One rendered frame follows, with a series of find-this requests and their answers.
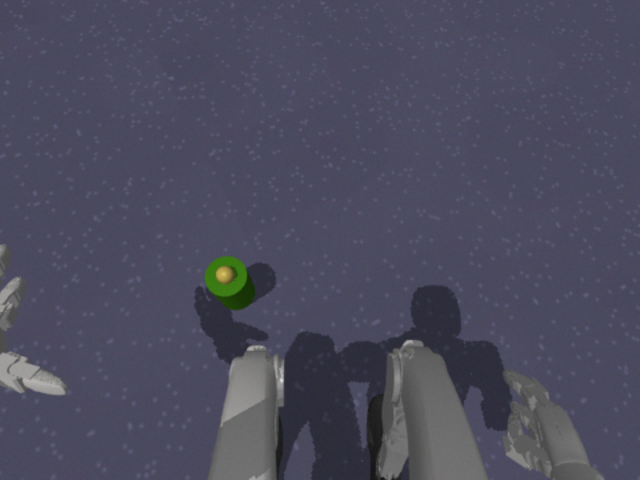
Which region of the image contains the right robot hand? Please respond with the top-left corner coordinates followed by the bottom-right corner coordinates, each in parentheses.
top-left (502, 369), bottom-right (590, 478)

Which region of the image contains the bottle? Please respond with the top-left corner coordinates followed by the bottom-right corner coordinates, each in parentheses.
top-left (205, 256), bottom-right (255, 310)

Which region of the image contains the right robot arm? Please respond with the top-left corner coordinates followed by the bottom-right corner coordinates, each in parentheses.
top-left (550, 463), bottom-right (605, 480)

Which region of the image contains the left robot hand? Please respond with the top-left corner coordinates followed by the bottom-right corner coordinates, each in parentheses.
top-left (0, 244), bottom-right (68, 395)

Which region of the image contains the right robot foot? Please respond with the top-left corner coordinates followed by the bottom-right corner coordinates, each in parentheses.
top-left (367, 394), bottom-right (401, 480)

